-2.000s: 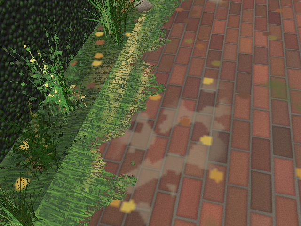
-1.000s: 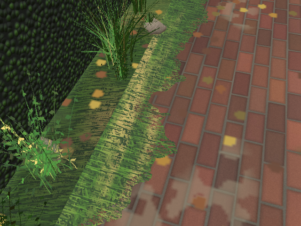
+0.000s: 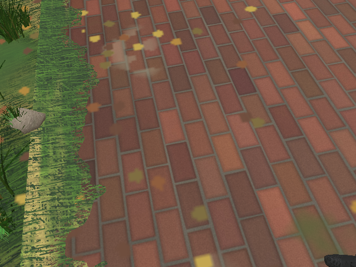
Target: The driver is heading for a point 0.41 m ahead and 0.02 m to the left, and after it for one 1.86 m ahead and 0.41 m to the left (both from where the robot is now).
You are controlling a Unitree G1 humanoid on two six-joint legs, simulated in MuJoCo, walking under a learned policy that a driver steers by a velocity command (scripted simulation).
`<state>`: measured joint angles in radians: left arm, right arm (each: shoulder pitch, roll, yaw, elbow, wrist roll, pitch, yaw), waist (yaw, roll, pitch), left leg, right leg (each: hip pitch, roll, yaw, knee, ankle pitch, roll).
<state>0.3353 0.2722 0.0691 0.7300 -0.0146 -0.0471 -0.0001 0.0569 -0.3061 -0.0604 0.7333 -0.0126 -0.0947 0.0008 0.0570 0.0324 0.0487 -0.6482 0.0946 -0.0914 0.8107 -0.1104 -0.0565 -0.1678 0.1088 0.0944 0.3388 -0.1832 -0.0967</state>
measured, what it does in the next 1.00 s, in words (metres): walks ahead: left foot, then right foot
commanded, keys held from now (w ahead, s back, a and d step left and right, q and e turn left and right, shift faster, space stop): w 0.30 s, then w+q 0.70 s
